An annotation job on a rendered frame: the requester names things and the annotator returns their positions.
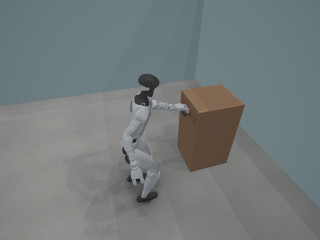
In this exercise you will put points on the right robot forearm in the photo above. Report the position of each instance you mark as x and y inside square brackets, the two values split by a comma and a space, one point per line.
[132, 156]

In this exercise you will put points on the left robot upper arm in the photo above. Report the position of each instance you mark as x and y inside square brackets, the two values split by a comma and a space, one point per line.
[153, 103]

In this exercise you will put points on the right robot hand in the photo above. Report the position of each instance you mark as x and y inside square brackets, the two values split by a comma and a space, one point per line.
[137, 174]

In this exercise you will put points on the left robot forearm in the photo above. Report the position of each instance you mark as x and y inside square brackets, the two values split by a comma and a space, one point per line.
[166, 106]

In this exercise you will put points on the right robot foot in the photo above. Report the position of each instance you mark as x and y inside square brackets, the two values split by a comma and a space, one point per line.
[150, 196]

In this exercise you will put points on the left robot foot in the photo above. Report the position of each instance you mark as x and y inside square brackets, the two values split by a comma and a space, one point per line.
[130, 180]

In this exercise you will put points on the robot foot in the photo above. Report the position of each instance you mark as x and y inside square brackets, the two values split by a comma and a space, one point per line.
[130, 180]
[150, 196]

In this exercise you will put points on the handle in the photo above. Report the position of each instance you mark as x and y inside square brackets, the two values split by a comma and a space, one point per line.
[184, 114]

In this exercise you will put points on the right robot upper arm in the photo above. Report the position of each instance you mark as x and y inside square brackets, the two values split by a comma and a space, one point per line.
[140, 118]

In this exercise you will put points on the left robot hand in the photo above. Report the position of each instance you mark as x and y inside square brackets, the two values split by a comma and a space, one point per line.
[180, 107]

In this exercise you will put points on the cabinet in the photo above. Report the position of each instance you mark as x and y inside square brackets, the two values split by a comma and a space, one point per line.
[218, 116]

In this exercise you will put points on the drawer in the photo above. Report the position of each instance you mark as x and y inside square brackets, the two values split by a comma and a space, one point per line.
[192, 117]

